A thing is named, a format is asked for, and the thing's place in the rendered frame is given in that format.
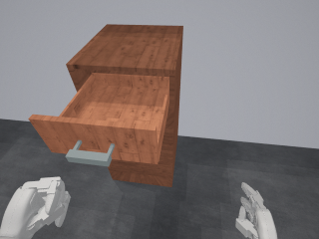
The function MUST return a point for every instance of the cabinet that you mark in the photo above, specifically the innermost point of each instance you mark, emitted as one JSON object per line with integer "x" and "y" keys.
{"x": 139, "y": 50}

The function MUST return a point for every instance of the handle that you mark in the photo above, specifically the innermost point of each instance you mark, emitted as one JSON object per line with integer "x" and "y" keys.
{"x": 90, "y": 157}

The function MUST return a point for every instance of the left robot hand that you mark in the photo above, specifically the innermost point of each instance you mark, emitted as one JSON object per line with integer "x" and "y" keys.
{"x": 45, "y": 197}

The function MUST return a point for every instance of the drawer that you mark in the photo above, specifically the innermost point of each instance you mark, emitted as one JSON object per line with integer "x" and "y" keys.
{"x": 129, "y": 111}

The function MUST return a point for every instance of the right robot hand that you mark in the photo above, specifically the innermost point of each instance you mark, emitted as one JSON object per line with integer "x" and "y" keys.
{"x": 258, "y": 214}

